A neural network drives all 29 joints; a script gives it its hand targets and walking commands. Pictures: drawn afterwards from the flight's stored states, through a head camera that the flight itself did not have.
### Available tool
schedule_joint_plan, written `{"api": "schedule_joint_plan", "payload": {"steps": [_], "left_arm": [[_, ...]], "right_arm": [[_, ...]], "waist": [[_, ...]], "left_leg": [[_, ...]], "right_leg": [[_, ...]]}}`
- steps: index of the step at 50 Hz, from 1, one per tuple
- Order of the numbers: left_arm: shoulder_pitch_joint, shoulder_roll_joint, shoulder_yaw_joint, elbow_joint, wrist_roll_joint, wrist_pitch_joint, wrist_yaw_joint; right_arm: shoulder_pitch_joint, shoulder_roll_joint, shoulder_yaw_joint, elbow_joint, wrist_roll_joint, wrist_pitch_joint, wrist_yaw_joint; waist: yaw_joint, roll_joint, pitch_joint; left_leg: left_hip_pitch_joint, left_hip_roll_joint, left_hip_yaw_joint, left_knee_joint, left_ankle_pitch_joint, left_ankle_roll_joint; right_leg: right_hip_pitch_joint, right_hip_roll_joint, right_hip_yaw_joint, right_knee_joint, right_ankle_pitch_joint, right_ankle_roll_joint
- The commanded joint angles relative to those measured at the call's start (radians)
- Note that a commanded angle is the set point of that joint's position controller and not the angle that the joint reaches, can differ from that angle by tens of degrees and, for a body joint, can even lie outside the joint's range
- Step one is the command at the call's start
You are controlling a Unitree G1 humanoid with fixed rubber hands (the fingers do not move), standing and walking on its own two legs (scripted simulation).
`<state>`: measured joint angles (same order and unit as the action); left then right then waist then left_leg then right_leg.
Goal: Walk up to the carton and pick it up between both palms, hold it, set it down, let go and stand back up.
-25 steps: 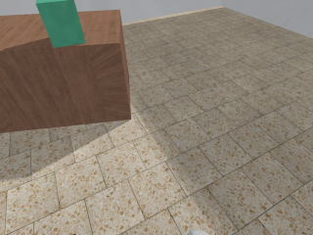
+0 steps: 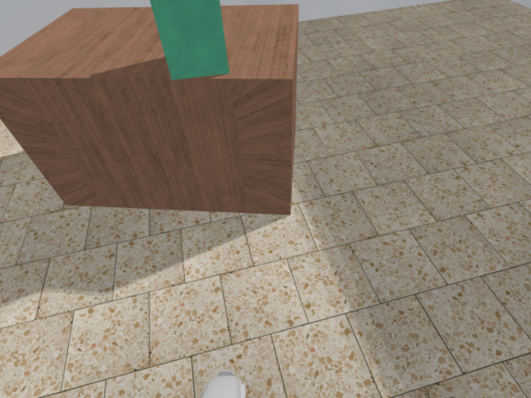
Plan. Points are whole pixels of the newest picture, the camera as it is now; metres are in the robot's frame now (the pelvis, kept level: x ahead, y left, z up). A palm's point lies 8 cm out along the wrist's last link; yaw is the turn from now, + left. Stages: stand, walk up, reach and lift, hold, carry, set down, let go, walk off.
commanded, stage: walk up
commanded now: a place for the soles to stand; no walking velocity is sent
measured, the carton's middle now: (192, 27) +1.21 +0.34 +0.08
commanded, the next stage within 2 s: none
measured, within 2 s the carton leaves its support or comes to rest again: neither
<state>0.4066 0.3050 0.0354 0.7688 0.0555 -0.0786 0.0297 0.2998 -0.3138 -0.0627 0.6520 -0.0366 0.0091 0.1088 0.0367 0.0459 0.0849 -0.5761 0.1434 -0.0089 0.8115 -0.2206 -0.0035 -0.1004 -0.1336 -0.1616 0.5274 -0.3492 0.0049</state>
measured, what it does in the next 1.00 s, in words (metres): walks ahead: left foot, then right foot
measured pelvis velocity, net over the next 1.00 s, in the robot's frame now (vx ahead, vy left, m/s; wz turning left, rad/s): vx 0.41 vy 0.21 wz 0.07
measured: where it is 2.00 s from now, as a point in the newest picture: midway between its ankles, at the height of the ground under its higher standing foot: (198, 276)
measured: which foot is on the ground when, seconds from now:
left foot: up 0.00-0.06, down 0.08-0.50, up 0.52-0.92, down 0.94-1.00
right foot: down 0.00-0.10, up 0.12-0.48, down 0.50-0.94, up 0.96-1.00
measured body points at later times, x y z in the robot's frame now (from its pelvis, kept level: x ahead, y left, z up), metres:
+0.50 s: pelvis +0.23 +0.08 -0.01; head +0.23 +0.06 +0.43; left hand +0.38 +0.33 -0.10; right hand +0.20 -0.19 -0.15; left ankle +0.17 +0.18 -0.73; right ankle +0.34 -0.01 -0.73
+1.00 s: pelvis +0.41 +0.21 -0.02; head +0.43 +0.21 +0.43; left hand +0.39 +0.49 -0.15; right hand +0.58 -0.04 -0.11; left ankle +0.49 +0.33 -0.73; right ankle +0.35 +0.01 -0.69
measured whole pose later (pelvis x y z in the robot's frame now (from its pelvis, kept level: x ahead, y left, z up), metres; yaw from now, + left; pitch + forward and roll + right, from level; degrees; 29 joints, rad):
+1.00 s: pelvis +0.41 +0.21 -0.02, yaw +4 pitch -3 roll -1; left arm 0.48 0.31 0.04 0.73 0.04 -0.01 0.02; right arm 0.25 -0.29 -0.04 0.62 -0.04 -0.03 0.06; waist 0.04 0.00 0.09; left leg -0.44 0.07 0.07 0.76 -0.26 0.02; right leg -0.26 -0.15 -0.02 0.98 -0.53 -0.03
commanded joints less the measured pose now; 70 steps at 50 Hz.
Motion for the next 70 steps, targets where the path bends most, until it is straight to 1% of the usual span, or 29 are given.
{"api": "schedule_joint_plan", "payload": {"steps": [1, 2, 4, 5, 6, 7, 11, 20, 23, 24, 25, 26, 27, 29, 32, 43, 45, 46, 47, 48, 49, 53, 61, 64, 65, 66, 67, 68, 70], "left_arm": [[-0.069, 0.205, 0.062, -0.092, 0.002, -0.011, 0.0], [-0.077, 0.202, 0.057, -0.1, 0.005, 0.001, -0.003], [0.038, 0.078, 0.012, -0.108, 0.004, 0.019, -0.019], [0.053, 0.025, -0.007, -0.167, -0.008, 0.027, -0.031], [-0.005, 0.094, 0.017, -0.21, -0.025, 0.04, -0.029], [-0.071, 0.127, 0.024, -0.226, -0.024, 0.046, -0.028], [0.049, 0.091, 0.034, -0.164, -0.024, 0.038, -0.032], [-0.081, 0.035, 0.037, -0.217, -0.027, 0.023, -0.042], [0.035, 0.069, 0.066, -0.204, -0.02, 0.013, -0.024], [0.133, 0.104, 0.077, -0.189, -0.014, 0.009, -0.012], [0.224, 0.211, 0.096, -0.189, 0.019, 0.004, 0.005], [0.213, 0.233, 0.102, -0.198, 0.014, 0.021, 0.022], [0.159, 0.216, 0.094, -0.189, -0.005, 0.031, 0.035], [0.085, 0.162, 0.061, -0.183, -0.009, 0.016, 0.036], [-0.006, 0.131, 0.042, -0.167, -0.002, -0.006, 0.02], [0.024, 0.206, 0.068, -0.115, -0.001, -0.002, 0.006], [0.002, 0.181, 0.053, -0.128, 0.002, 0.015, 0.0], [0.062, 0.113, 0.029, -0.125, -0.001, 0.024, -0.007], [0.122, 0.027, -0.002, -0.158, -0.005, 0.026, -0.018], [0.094, 0.048, 0.012, -0.21, -0.034, 0.034, -0.019], [0.009, 0.11, 0.029, -0.224, -0.025, 0.047, -0.014], [0.079, 0.083, 0.041, -0.186, -0.038, 0.049, -0.022], [-0.028, 0.019, 0.038, -0.214, -0.031, 0.022, -0.023], [0.074, 0.042, 0.06, -0.199, -0.024, 0.014, -0.009], [0.127, 0.073, 0.072, -0.197, -0.017, 0.013, 0.004], [0.202, 0.172, 0.096, -0.199, 0.014, 0.012, 0.021], [0.21, 0.219, 0.112, -0.203, 0.016, 0.031, 0.038], [0.179, 0.212, 0.11, -0.196, 0.002, 0.042, 0.05], [0.104, 0.168, 0.078, -0.192, -0.002, 0.033, 0.054]], "right_arm": [[0.058, -0.03, -0.024, -0.069, 0.001, -0.042, -0.001], [0.115, -0.051, -0.036, -0.057, -0.002, -0.048, -0.009], [0.341, -0.176, -0.08, 0.005, -0.013, -0.06, -0.043], [0.372, -0.25, -0.086, -0.013, -0.011, -0.064, -0.063], [0.322, -0.306, -0.09, -0.032, 0.012, -0.054, -0.08], [0.242, -0.294, -0.082, -0.039, 0.027, -0.048, -0.092], [0.096, -0.158, -0.033, -0.043, 0.007, -0.05, -0.09], [0.114, -0.154, -0.022, 0.004, 0.008, -0.048, -0.076], [0.089, -0.135, -0.005, -0.001, 0.01, -0.037, -0.063], [0.109, -0.109, 0.004, -0.002, 0.004, -0.037, -0.06], [0.177, -0.038, 0.031, -0.032, -0.004, -0.034, -0.055], [0.183, -0.132, 0.002, -0.042, -0.018, -0.003, -0.062], [0.129, -0.185, -0.021, -0.05, -0.032, 0.025, -0.062], [0.096, -0.144, -0.016, -0.046, -0.033, 0.027, -0.059], [0.151, -0.08, -0.009, -0.025, -0.013, 0.015, -0.037], [-0.008, -0.031, -0.019, -0.076, -0.001, -0.023, -0.007], [0.135, -0.075, -0.039, -0.043, -0.005, -0.038, -0.024], [0.225, -0.129, -0.06, -0.012, -0.009, -0.046, -0.038], [0.304, -0.214, -0.08, -0.005, -0.02, -0.053, -0.058], [0.265, -0.264, -0.084, -0.037, -0.005, -0.045, -0.074], [0.232, -0.262, -0.079, -0.036, 0.021, -0.039, -0.087], [0.052, -0.16, -0.031, -0.05, 0.009, -0.031, -0.094], [0.074, -0.136, -0.006, -0.004, 0.003, -0.03, -0.081], [0.049, -0.127, 0.004, 0.002, 0.012, -0.017, -0.067], [0.061, -0.106, 0.013, -0.006, 0.005, -0.016, -0.062], [0.101, -0.044, 0.037, -0.038, -0.005, -0.017, -0.056], [0.131, -0.103, 0.02, -0.045, -0.016, 0.012, -0.058], [0.073, -0.163, -0.001, -0.054, -0.032, 0.043, -0.06], [0.027, -0.143, -0.008, -0.07, -0.034, 0.057, -0.056]], "waist": [[-0.054, -0.187, 0.013], [-0.093, -0.149, -0.001], [-0.181, 0.155, -0.182], [-0.194, 0.31, -0.175], [-0.197, 0.207, -0.173], [-0.179, 0.115, -0.121], [-0.072, 0.122, -0.022], [-0.094, 0.043, -0.002], [-0.007, -0.025, -0.011], [0.044, -0.099, -0.054], [0.077, -0.333, -0.134], [0.056, -0.209, -0.1], [0.035, -0.134, -0.022], [0.019, -0.09, 0.059], [-0.031, -0.178, 0.021], [-0.025, -0.204, 0.004], [-0.107, -0.096, -0.036], [-0.139, 0.063, -0.091], [-0.175, 0.288, -0.168], [-0.179, 0.275, -0.142], [-0.197, 0.141, -0.112], [-0.08, 0.113, 0.007], [-0.097, 0.085, -0.018], [-0.016, -0.018, -0.079], [0.018, -0.068, -0.084], [0.064, -0.26, -0.138], [0.053, -0.205, -0.107], [0.054, -0.101, -0.036], [0.026, -0.074, 0.065]], "left_leg": [[0.288, -0.062, 0.111, -0.118, 0.054, 0.037], [0.393, -0.085, 0.125, -0.145, 0.026, 0.047], [0.686, -0.061, -0.031, -0.232, -0.171, 0.103], [0.728, 0.139, -0.432, -0.38, -0.261, 0.172], [0.646, 0.252, -0.688, -0.575, -0.458, 0.249], [0.55, 0.252, -0.655, -0.605, -0.499, 0.266], [0.316, 0.126, -0.272, -0.517, -0.191, 0.223], [0.274, 0.088, -0.132, -0.485, -0.107, 0.223], [0.087, 0.04, -0.066, -0.316, -0.185, 0.171], [0.019, -0.005, -0.013, -0.112, -0.156, 0.131], [-0.1, -0.119, 0.09, 0.261, -0.305, 0.047], [-0.156, -0.137, 0.009, 0.423, -0.36, 0.011], [-0.174, -0.101, -0.029, 0.497, -0.316, 0.005], [-0.206, -0.06, -0.055, 0.506, -0.191, -0.009], [-0.063, -0.034, -0.047, 0.394, -0.127, -0.032], [0.254, -0.055, 0.092, -0.105, 0.022, 0.017], [0.452, -0.086, 0.091, -0.192, 0.012, 0.046], [0.583, -0.103, 0.069, -0.236, -0.044, 0.063], [0.687, 0.079, -0.22, -0.332, -0.199, 0.132], [0.657, 0.232, -0.566, -0.496, -0.284, 0.254], [0.576, 0.278, -0.602, -0.56, -0.348, 0.303], [0.307, 0.165, -0.275, -0.525, -0.238, 0.245], [0.296, 0.109, -0.072, -0.448, 0.065, 0.227], [0.153, 0.059, 0.0, -0.297, -0.074, 0.164], [0.048, 0.022, 0.045, -0.147, -0.119, 0.118], [-0.086, -0.067, 0.134, 0.183, -0.232, 0.049], [-0.15, -0.104, 0.083, 0.371, -0.403, 0.006], [-0.18, -0.065, 0.015, 0.468, -0.385, 0.004], [-0.219, -0.036, -0.032, 0.492, -0.247, -0.022]], "right_leg": [[-0.236, -0.19, 0.082, -0.204, -0.019, -0.193], [-0.277, -0.183, 0.065, -0.109, -0.004, -0.179], [-0.368, -0.028, -0.057, 0.44, 0.024, -0.102], [-0.576, 0.075, 0.039, 0.685, -0.25, -0.049], [-0.629, 0.085, 0.144, 0.764, -0.255, -0.039], [-0.63, 0.05, 0.203, 0.835, -0.17, -0.042], [-0.485, -0.001, 0.192, 0.675, -0.039, -0.019], [-0.296, 0.075, 0.068, 0.16, 0.144, -0.031], [0.009, 0.127, 0.062, 0.091, 0.167, -0.06], [0.139, 0.074, 0.157, 0.06, 0.07, -0.091], [0.235, -0.249, 0.637, -0.168, -0.328, -0.182], [0.141, -0.392, 0.96, -0.345, -0.611, -0.252], [0.036, -0.381, 0.947, -0.377, -0.685, -0.257], [-0.008, -0.29, 0.676, -0.317, -0.367, -0.221], [-0.123, -0.178, 0.368, -0.287, -0.078, -0.211], [-0.236, -0.176, 0.15, -0.219, 0.008, -0.205], [-0.299, -0.156, 0.115, -0.028, 0.008, -0.167], [-0.331, -0.07, 0.031, 0.227, 0.045, -0.125], [-0.465, 0.033, 0.008, 0.557, -0.139, -0.07], [-0.604, 0.128, 0.097, 0.687, -0.275, -0.032], [-0.619, 0.079, 0.189, 0.789, -0.226, -0.037], [-0.504, 0.032, 0.208, 0.664, -0.079, -0.018], [-0.295, 0.105, 0.079, 0.187, 0.067, -0.028], [0.01, 0.152, 0.064, 0.045, 0.189, -0.065], [0.135, 0.093, 0.177, 0.022, 0.107, -0.093], [0.238, -0.184, 0.574, -0.12, -0.208, -0.192], [0.165, -0.374, 0.913, -0.264, -0.428, -0.298], [0.061, -0.398, 0.94, -0.292, -0.537, -0.345], [-0.044, -0.3, 0.711, -0.288, -0.379, -0.283]]}}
